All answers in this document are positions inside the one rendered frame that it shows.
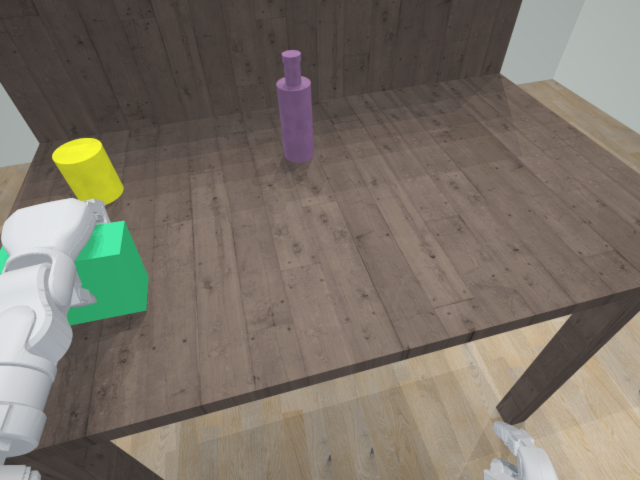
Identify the left robot forearm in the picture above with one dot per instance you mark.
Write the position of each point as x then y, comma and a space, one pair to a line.
36, 288

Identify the sponge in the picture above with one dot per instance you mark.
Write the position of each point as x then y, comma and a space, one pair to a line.
110, 267

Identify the left robot hand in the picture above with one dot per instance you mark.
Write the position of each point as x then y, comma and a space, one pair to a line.
63, 225

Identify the table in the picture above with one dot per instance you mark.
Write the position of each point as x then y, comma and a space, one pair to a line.
443, 204

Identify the right robot hand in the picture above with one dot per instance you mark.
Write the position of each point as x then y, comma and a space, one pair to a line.
532, 462

